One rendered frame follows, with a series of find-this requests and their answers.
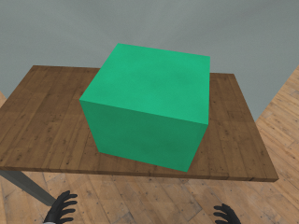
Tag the right robot hand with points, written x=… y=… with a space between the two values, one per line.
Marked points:
x=229 y=215

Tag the table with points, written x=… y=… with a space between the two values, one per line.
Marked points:
x=43 y=129

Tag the carton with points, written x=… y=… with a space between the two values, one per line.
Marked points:
x=149 y=105

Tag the left robot hand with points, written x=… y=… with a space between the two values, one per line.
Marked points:
x=56 y=212

